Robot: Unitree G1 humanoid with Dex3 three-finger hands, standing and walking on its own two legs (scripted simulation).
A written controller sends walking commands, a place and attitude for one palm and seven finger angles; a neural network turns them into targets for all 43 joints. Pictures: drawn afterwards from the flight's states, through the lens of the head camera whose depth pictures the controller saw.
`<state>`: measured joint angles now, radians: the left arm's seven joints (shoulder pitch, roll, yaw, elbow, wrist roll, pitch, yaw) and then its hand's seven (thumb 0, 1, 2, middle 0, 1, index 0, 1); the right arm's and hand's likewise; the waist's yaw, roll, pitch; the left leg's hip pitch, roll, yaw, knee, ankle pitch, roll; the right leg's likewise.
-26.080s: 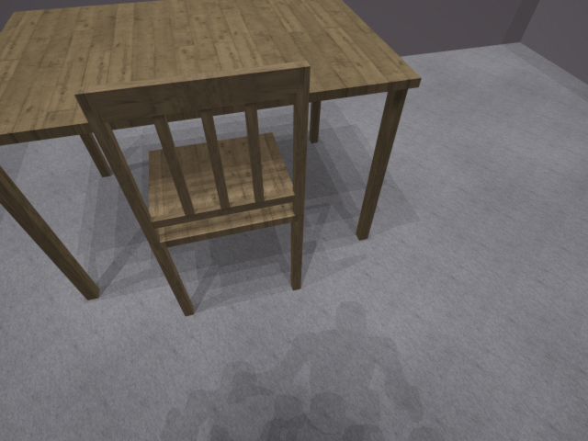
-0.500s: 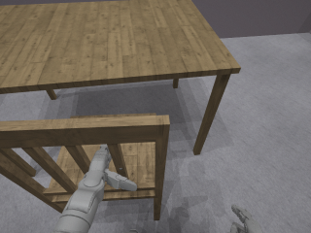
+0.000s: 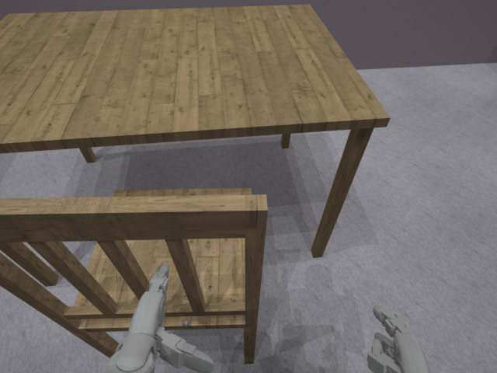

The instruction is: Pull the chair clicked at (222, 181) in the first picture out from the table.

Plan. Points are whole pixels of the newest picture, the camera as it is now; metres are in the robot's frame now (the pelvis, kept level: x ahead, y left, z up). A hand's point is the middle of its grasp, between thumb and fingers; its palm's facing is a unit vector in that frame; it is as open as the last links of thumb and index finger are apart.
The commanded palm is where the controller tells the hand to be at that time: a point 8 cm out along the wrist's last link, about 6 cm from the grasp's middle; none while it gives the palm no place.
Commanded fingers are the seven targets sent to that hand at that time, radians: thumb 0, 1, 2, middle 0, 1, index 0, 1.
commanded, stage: draw the fingers out of the gap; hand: left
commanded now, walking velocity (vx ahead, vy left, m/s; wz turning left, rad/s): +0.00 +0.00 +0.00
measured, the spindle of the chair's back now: (135, 278) +0.29 +0.22 -0.04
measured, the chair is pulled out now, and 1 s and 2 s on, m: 0.19 0.19 0.19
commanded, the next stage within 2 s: draw the hand back to the body in 0.34 s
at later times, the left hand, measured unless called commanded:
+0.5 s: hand out of the picture +0.15 +0.10 -0.02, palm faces -0.01 -0.99 -0.11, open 17.5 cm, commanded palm +0.12 +0.16 +0.01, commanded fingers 0.00 -0.55 0.20 0.00 0.00 0.00 0.00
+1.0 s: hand (123, 340) +0.16 +0.16 +0.09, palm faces +0.14 -0.98 -0.13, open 17.3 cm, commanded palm +0.12 +0.21 +0.10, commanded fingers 0.00 -0.26 0.34 -0.04 -0.06 -0.04 -0.06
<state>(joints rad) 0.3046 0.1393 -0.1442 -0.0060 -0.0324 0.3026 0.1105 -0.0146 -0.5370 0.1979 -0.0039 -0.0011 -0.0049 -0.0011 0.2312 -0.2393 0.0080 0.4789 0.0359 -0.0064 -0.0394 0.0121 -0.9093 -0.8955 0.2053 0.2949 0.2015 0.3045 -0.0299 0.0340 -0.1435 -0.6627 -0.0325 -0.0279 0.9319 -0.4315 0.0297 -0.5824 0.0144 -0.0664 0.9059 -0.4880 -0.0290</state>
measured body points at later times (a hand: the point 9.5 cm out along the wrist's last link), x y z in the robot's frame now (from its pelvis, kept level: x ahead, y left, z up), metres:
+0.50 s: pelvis +0.00 -0.01 -0.01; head +0.01 -0.02 +0.44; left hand +0.14 +0.16 -0.01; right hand +0.18 -0.25 -0.07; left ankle +0.02 +0.10 -0.69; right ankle -0.02 -0.10 -0.69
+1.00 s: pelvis -0.02 -0.01 -0.01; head -0.02 -0.02 +0.44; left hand +0.15 +0.21 +0.10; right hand +0.17 -0.23 -0.08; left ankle +0.02 +0.10 -0.69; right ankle -0.02 -0.10 -0.69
